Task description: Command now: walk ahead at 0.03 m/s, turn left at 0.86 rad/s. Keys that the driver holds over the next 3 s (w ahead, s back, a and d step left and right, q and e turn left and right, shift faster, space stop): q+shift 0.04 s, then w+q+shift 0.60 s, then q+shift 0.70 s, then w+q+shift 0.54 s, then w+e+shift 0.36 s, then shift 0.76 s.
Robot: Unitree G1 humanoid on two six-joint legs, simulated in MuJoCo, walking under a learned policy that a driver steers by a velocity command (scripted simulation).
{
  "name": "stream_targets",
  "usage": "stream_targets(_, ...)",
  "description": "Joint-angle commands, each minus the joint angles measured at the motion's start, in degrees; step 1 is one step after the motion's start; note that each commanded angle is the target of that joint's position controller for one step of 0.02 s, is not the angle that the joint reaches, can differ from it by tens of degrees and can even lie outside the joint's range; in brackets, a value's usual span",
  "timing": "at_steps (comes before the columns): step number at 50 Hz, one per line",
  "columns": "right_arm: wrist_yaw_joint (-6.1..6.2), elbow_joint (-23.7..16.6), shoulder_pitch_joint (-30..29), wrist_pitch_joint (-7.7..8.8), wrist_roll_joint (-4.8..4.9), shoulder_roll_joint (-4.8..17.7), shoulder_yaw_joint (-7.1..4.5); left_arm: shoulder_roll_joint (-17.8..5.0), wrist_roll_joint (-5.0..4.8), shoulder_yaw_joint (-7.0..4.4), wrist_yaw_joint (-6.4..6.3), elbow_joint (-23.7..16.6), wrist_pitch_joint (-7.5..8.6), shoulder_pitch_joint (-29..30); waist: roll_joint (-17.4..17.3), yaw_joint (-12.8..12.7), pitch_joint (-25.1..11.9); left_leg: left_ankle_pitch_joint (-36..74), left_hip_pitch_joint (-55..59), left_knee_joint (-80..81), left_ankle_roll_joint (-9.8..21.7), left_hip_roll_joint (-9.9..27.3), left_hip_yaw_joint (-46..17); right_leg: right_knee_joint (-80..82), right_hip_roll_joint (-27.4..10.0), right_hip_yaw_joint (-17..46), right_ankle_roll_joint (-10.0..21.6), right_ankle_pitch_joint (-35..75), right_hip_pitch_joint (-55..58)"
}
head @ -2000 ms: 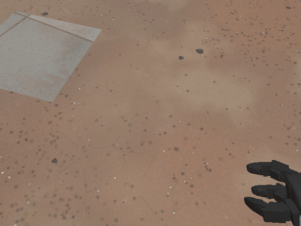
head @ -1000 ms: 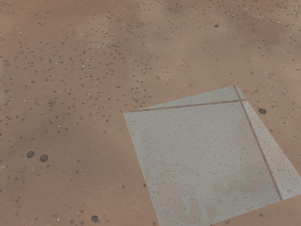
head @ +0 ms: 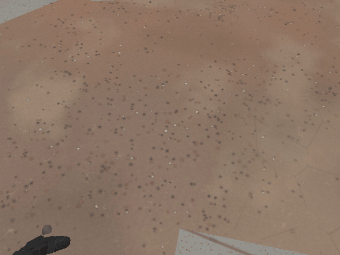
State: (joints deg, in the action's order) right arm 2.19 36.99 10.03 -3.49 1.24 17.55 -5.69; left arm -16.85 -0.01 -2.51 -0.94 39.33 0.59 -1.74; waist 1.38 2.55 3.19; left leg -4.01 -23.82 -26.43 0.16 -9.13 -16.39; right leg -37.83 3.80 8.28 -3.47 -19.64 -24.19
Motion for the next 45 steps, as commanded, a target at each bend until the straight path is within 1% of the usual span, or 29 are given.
stream_targets(1, 0.51, -5.9, -4.4, 0.19, 0.84, 9.2, -2.75, -5.7, -0.20, -2.66, 0.30, -1.4, 0.33, -7.9, -9.9, -5.4, -11.6, -6.4, 4.2, 4.7, 7.5, 10.0, -16.4, 13.1, -0.2, -2.4, 1.3, 7.6, 13.6)
stream_targets(2, 0.48, -5.6, -2.1, 0.08, 1.22, 6.8, -2.13, -8.1, 0.45, -3.50, -0.01, -1.2, 0.03, -9.2, -5.0, -4.9, -12.4, -19.5, -1.8, -1.9, 4.6, 6.1, -12.6, 18.1, -7.6, 1.7, 4.2, 9.1, 20.8)
stream_targets(3, 0.34, -7.3, -1.4, 0.22, 1.62, 5.3, -1.89, -12.9, 2.51, -4.48, -0.06, -1.8, -0.42, -9.3, 12.5, -3.7, -11.5, -30.6, -15.4, -15.8, 2.0, -2.4, 1.0, 23.9, -21.3, 18.5, 12.4, -3.9, 24.0)
stream_targets(4, -0.12, -7.9, -1.3, 1.45, 0.84, 8.9, -2.77, -12.3, 3.64, -4.64, -0.28, -3.3, 0.24, -6.1, 15.6, -2.9, -8.3, -24.5, -20.8, -26.1, 0.4, 3.3, 2.0, 28.4, -27.7, 27.6, 15.6, -14.9, 19.6)
stream_targets(5, -0.44, -7.1, -1.1, 1.72, 0.62, 11.8, -3.50, -9.7, 2.70, -3.97, -1.02, -4.8, 0.78, -2.4, 13.0, -1.4, -6.4, -19.0, -21.9, -31.2, 0.0, 6.4, 4.8, 28.0, -25.8, 22.9, 13.8, -17.3, 18.5)
stream_targets(6, -0.60, -5.6, 0.6, 1.60, -0.03, 11.8, -3.62, -8.2, 1.12, -3.68, -1.73, -5.1, 1.15, -1.6, 10.2, -1.2, -5.9, -15.5, -22.1, -35.0, -0.6, 7.1, 6.6, 27.7, -22.5, 17.8, 11.1, -17.3, 18.9)
stream_targets(8, -1.26, -4.4, 2.6, 1.69, -0.58, 8.4, -2.75, -7.4, -0.35, -3.21, -2.44, -4.5, 1.90, -4.5, 6.4, -2.1, -5.0, -11.9, -25.6, -44.3, -1.2, 9.0, 9.9, 27.1, -20.3, 11.0, 9.0, -14.2, 21.6)
stream_targets(13, -1.78, -6.8, -2.4, 3.12, 0.37, 5.6, -1.24, -8.1, 1.14, -3.25, -1.02, -2.9, 3.59, -13.3, 5.7, -6.3, -1.0, -6.8, -31.1, -47.8, -3.0, 13.9, 13.6, 29.3, -19.1, 1.8, 9.5, -13.5, 23.0)
stream_targets(14, -4.95, -7.4, -6.1, 1.87, -6.25, 4.8, -0.30, -9.9, 3.16, -3.41, 0.02, -1.1, 2.68, -18.1, -3.0, -6.7, -0.1, -6.3, -27.5, -46.9, -2.2, 10.8, 13.0, 30.1, -20.3, 0.7, 9.4, -15.6, 18.2)
stream_targets(15, -6.57, -7.6, -5.7, 1.32, -5.32, 3.8, -0.27, -10.9, 3.02, -3.86, 0.61, -1.1, 2.56, -17.7, 0.5, -5.9, 1.2, -5.0, -27.9, -45.5, -1.9, 10.8, 12.7, 30.4, -20.5, -1.6, 8.7, -14.8, 18.0)
stream_targets(17, -7.83, -6.9, -5.0, 1.20, -3.67, 4.8, -0.38, -10.6, 2.45, -3.81, 0.87, -1.1, 2.97, -17.3, 5.5, -5.4, 1.4, -2.9, -28.2, -42.7, -1.7, 11.8, 12.9, 31.0, -21.4, -5.2, 8.1, -13.7, 19.4)
stream_targets(20, -8.31, -7.8, -9.4, 1.53, -3.61, 5.4, -0.10, -9.9, 2.28, -3.82, 0.52, 0.4, 3.41, -20.2, 6.9, -6.7, 3.3, -4.1, -29.3, -36.4, -0.6, 13.9, 14.4, 32.4, -23.8, -8.7, 8.5, -12.6, 23.4)
stream_targets(25, -9.33, -10.2, -17.7, 2.13, -3.45, 3.8, 1.58, -10.3, 2.94, -4.05, 0.00, 4.4, 2.91, -25.3, 7.1, -9.0, 7.1, -12.5, -26.2, -24.4, 4.9, 15.3, 20.1, 33.0, -25.2, -18.2, 8.1, -4.4, 29.7)
stream_targets(27, -8.88, -10.1, -17.2, 2.19, -3.70, 3.0, 2.26, -10.7, 2.84, -3.80, -0.13, 5.8, 2.24, -25.8, 7.1, -7.4, 6.4, -18.3, -20.0, -19.8, 7.8, 12.6, 24.1, 28.0, -24.4, -23.1, 7.5, 14.5, 30.9)
stream_targets(28, -8.08, -8.9, -13.1, 2.26, -3.62, 3.2, 2.15, -11.4, 2.56, -3.71, -0.05, 6.1, 2.01, -25.0, 6.8, -4.7, 3.2, -21.1, -11.1, -17.9, 9.4, 8.6, 27.3, 21.1, -23.4, -26.2, 6.9, 36.3, 29.6)
stream_targets(29, -7.01, -6.1, -4.4, 2.68, -3.10, 4.4, 1.36, -13.2, 2.10, -3.87, 0.13, 6.2, 1.65, -24.6, 6.1, -0.2, -2.5, -22.0, 1.3, -17.7, 10.6, 3.4, 29.7, 8.3, -23.4, -27.6, 7.2, 58.3, 27.4)
stream_targets(30, -6.07, -1.7, 9.6, 3.27, -3.01, 6.3, -0.07, -14.8, 1.05, -3.81, 0.49, 5.0, 1.50, -22.1, 3.7, 7.3, -10.3, -16.6, 21.9, -12.7, 12.4, 0.6, 27.6, -9.2, -22.7, -28.6, 6.2, 63.8, 17.7)
stream_targets(31, -5.01, 1.4, 16.5, 3.25, -3.05, 13.1, -2.56, -11.0, 1.33, -2.69, 1.37, 2.1, 1.81, -22.1, -7.1, 8.8, -16.0, -27.9, 42.1, -6.1, 14.1, 8.2, 11.1, -28.9, -17.9, -27.4, 3.7, 30.5, -3.4)
stream_targets(32, -3.96, -0.5, 14.7, 2.70, -1.74, 20.7, -3.98, -6.2, 2.51, -1.68, 2.43, -4.6, 3.12, -15.7, -19.1, 5.7, -18.9, -45.4, 49.1, 7.3, 19.0, 21.4, -22.8, -45.3, -7.5, -18.5, 0.3, -10.2, -23.9)
stream_targets(33, -3.28, -0.7, 17.0, 2.91, -2.44, 19.6, -3.57, -9.5, 2.83, -1.94, 2.52, -7.2, 3.79, -7.5, -8.7, 8.1, -15.8, -30.7, 47.8, 11.5, 18.5, 23.3, -27.2, -48.7, -8.4, -8.6, 0.5, -6.2, -30.3)
stream_targets(34, -2.61, 1.3, 16.6, 3.31, -2.90, 17.2, -2.89, -9.0, 1.77, -1.56, 2.23, -7.2, 4.23, -7.2, -5.1, 5.8, -9.1, -9.3, 43.0, 9.3, 18.3, 23.7, -20.3, -45.9, -10.2, -8.4, 0.8, -2.4, -30.9)
stream_targets(35, -2.04, 1.4, 13.6, 4.02, -2.84, 14.8, -2.03, -8.2, 1.73, -1.15, 1.86, -5.1, 4.18, -10.8, -1.2, 1.2, -3.2, 12.4, 33.2, 5.8, 16.6, 21.1, -11.4, -40.4, -12.6, -8.4, 0.7, -0.3, -25.3)
stream_targets(36, -1.71, 0.7, 8.9, 4.34, -2.18, 12.8, -1.27, -7.9, 2.40, -1.19, 1.77, -4.0, 3.31, -13.8, 0.0, -2.3, -2.5, 22.3, 26.4, 5.8, 15.3, 17.8, -5.1, -37.0, -13.8, -8.0, 0.1, -0.9, -19.5)
stream_targets(37, -1.51, 0.1, 6.6, 4.73, -1.77, 11.6, -0.64, -8.2, 2.91, -1.08, 1.78, -3.2, 2.11, -17.2, -3.8, -4.6, -2.6, 32.0, 20.9, 5.5, 16.1, 16.9, -3.0, -35.8, -14.0, -8.0, -0.7, -2.1, -14.5)
stream_targets(38, -2.02, -3.1, 3.5, 6.49, 1.70, 10.2, -0.99, -10.2, -0.14, -2.75, 0.11, -5.2, 4.80, -12.3, -1.3, -4.2, -5.3, 26.6, 21.4, 8.3, 19.4, 17.9, -8.5, -36.5, -11.3, -3.8, -1.5, -1.5, -16.2)
stream_targets(39, -2.12, -2.4, 2.7, 7.22, 2.35, 10.5, -0.97, -10.1, 0.07, -2.66, -0.21, -5.5, 5.54, -10.9, 0.4, -5.1, -5.2, 25.6, 21.2, 8.9, 19.1, 17.4, -7.1, -32.1, -11.6, -3.4, -1.8, -0.3, -16.9)
stream_targets(42, -0.31, -1.5, 1.7, 6.45, 1.31, 10.4, -1.27, -5.6, 1.63, -1.60, -0.13, -8.1, 6.28, -2.3, -0.1, -4.5, -0.4, 32.4, 10.2, 7.6, 14.9, 10.4, 0.1, -13.2, -5.4, -8.3, -2.3, 8.1, -13.9)
stream_targets(43, 0.31, -0.8, 2.9, 5.66, 1.23, 9.2, -1.11, -3.6, 1.84, -1.03, 0.22, -8.7, 6.67, 0.1, -1.0, -3.4, -1.0, 33.0, 7.2, 5.6, 12.3, 7.3, 2.2, -5.0, -2.2, -10.0, -1.9, 13.7, -9.2)
stream_targets(45, 1.44, 1.6, 8.6, 4.08, 1.51, 9.0, -1.48, -2.0, 0.91, -0.90, 1.56, -9.9, 7.46, 3.9, -4.1, 0.0, -5.3, 28.4, 4.9, 3.8, 6.0, 4.8, 0.6, 7.1, 3.9, -12.4, -0.3, 27.5, 2.2)
